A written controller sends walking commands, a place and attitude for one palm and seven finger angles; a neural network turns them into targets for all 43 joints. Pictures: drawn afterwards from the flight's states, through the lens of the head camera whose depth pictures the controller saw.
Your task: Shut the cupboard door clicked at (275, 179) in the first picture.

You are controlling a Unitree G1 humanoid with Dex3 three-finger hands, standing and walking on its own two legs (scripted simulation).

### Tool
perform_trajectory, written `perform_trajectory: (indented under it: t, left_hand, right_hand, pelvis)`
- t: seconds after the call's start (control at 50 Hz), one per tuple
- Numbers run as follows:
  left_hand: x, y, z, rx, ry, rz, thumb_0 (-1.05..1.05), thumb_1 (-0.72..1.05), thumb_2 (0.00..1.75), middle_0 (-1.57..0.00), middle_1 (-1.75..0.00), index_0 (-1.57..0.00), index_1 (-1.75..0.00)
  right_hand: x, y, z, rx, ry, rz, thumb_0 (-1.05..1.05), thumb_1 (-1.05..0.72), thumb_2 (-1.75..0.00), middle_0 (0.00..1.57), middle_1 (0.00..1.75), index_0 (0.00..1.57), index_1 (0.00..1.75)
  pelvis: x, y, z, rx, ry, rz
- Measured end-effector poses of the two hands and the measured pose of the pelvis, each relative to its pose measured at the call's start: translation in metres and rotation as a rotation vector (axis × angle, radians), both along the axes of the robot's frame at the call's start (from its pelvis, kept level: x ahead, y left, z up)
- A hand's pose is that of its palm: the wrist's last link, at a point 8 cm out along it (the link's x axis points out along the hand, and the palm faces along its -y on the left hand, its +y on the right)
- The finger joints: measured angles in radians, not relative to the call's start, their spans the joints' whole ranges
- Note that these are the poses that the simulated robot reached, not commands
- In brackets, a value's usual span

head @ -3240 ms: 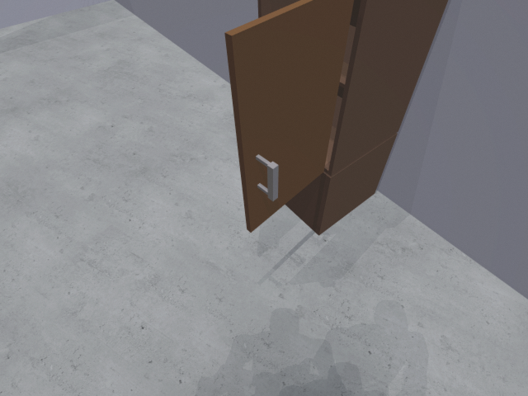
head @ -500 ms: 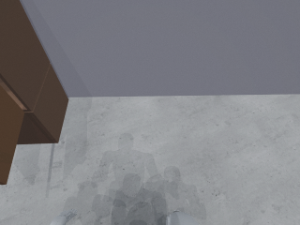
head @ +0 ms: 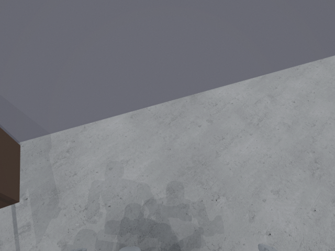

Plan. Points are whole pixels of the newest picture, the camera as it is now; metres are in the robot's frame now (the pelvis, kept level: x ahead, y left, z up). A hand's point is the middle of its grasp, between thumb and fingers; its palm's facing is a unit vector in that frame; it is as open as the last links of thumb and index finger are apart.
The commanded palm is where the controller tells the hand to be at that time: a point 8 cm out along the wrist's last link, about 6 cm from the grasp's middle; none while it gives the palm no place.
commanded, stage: walk around to get in front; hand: left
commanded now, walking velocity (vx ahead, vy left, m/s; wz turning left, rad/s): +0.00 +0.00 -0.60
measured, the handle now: out of the picture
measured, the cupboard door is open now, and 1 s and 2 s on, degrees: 97 97 97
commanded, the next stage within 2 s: walk to a spot facing it in 1.90 s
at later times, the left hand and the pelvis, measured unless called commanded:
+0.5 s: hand (121, 232) +0.18 +0.14 -0.16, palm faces -0.29 -0.92 -0.28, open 7.3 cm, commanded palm none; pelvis +0.02 -0.04 +0.00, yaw -17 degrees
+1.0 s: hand (176, 187) +0.31 -0.01 -0.15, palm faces -0.65 -0.74 -0.18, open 7.4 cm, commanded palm none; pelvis +0.09 -0.08 +0.00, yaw -37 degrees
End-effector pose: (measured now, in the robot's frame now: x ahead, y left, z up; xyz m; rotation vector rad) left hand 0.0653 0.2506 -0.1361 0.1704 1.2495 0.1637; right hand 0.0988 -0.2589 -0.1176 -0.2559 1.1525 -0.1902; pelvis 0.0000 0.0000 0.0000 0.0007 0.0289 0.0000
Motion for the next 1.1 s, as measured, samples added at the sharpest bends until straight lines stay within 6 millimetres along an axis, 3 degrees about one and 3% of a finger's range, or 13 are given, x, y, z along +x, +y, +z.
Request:
perform_trajectory:
  t: [0.06, 0.2, 0.3, 0.4, 0.46, 0.54, 0.68, 0.78, 0.9, 1.04, 1.1]
  left_hand:
    - [0.011, 0.006, -0.009, -0.021, 0.007, -0.021, 0.01, 0.91, 0.9, -0.2, -0.3, -0.21, -0.3]
    - [0.05, 0.004, 0.004, -0.025, -0.014, -0.104, 0.01, 0.91, 0.9, -0.19, -0.3, -0.2, -0.3]
    - [0.084, -0.018, 0.01, 0.0, -0.025, -0.212, 0.01, 0.91, 0.9, -0.19, -0.3, -0.2, -0.3]
    - [0.116, -0.048, 0.007, 0.049, -0.081, -0.307, 0.01, 0.91, 0.9, -0.19, -0.3, -0.2, -0.3]
    - [0.119, -0.061, 0.012, 0.056, -0.076, -0.336, 0.0, 0.91, 0.9, -0.19, -0.3, -0.2, -0.3]
    - [0.121, -0.073, 0.011, 0.042, -0.042, -0.374, 0.0, 0.91, 0.9, -0.2, -0.3, -0.2, -0.3]
    - [0.144, -0.08, -0.009, -0.016, -0.009, -0.438, 0.01, 0.91, 0.9, -0.2, -0.3, -0.21, -0.3]
    - [0.177, -0.097, -0.003, -0.051, -0.01, -0.509, 0.01, 0.91, 0.9, -0.2, -0.3, -0.2, -0.3]
    - [0.226, -0.145, 0.011, -0.07, -0.038, -0.627, 0.01, 0.91, 0.9, -0.19, -0.3, -0.2, -0.3]
    - [0.289, -0.248, 0.009, -0.066, -0.117, -0.813, 0.01, 0.91, 0.9, -0.19, -0.3, -0.2, -0.3]
    - [0.303, -0.28, 0.007, -0.07, -0.189, -0.823, 0.01, 0.91, 0.9, -0.19, -0.3, -0.2, -0.3]
  right_hand:
    - [-0.008, 0.007, 0.001, -0.017, -0.015, -0.01, 0.0, -0.91, -0.9, 0.2, 0.29, 0.2, 0.3]
    - [-0.051, 0.008, 0.008, -0.011, 0.079, -0.072, 0.0, -0.9, -0.9, 0.21, 0.29, 0.2, 0.3]
    - [-0.084, -0.009, -0.003, 0.019, 0.119, -0.178, 0.0, -0.9, -0.9, 0.21, 0.3, 0.2, 0.3]
    - [-0.116, -0.039, -0.028, 0.035, 0.166, -0.288, 0.0, -0.9, -0.9, 0.21, 0.3, 0.2, 0.3]
    - [-0.119, -0.049, -0.025, 0.022, 0.173, -0.334, 0.0, -0.91, -0.9, 0.21, 0.29, 0.2, 0.3]
    - [-0.108, -0.054, -0.013, 0.016, 0.116, -0.372, 0.0, -0.91, -0.9, 0.2, 0.29, 0.2, 0.3]
    - [-0.089, -0.043, -0.003, -0.017, 0.007, -0.42, 0.0, -0.91, -0.9, 0.2, 0.29, 0.2, 0.3]
    - [-0.111, -0.023, 0.008, -0.006, 0.048, -0.463, 0.0, -0.91, -0.9, 0.21, 0.29, 0.2, 0.3]
    - [-0.155, -0.007, 0.009, 0.054, 0.16, -0.593, 0.0, -0.9, -0.9, 0.21, 0.29, 0.2, 0.3]
    - [-0.208, -0.004, -0.015, 0.153, 0.295, -0.774, 0.0, -0.9, -0.9, 0.21, 0.29, 0.2, 0.3]
    - [-0.212, -0.019, -0.028, 0.185, 0.342, -0.813, 0.0, -0.91, -0.9, 0.21, 0.29, 0.2, 0.3]
  pelvis:
    - [0.002, 0.007, -0.004, -0.016, 0.008, -0.03]
    - [0.008, 0.003, 0.009, -0.041, 0.01, -0.111]
    - [0.011, -0.011, 0.005, -0.042, 0.008, -0.182]
    - [0.013, -0.031, -0.012, -0.015, 0.002, -0.243]
    - [0.013, -0.033, -0.006, -0.01, -0.005, -0.279]
    - [0.018, -0.036, 0.0, 0.003, -0.004, -0.33]
    - [0.038, -0.027, -0.007, -0.014, 0.013, -0.417]
    - [0.052, -0.032, 0.003, -0.022, 0.019, -0.484]
    - [0.072, -0.053, 0.012, -0.03, 0.029, -0.572]
    - [0.092, -0.103, -0.006, -0.011, 0.016, -0.663]
    - [0.099, -0.123, -0.015, -0.013, -0.006, -0.683]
